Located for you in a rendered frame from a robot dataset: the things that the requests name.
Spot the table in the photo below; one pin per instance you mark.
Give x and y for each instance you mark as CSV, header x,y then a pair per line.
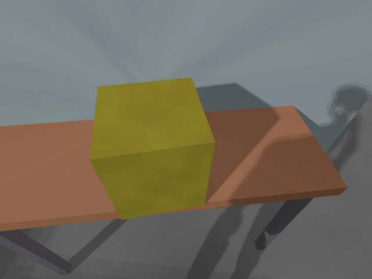
x,y
260,155

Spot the carton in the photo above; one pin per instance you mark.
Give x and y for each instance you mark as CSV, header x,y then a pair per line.
x,y
152,146

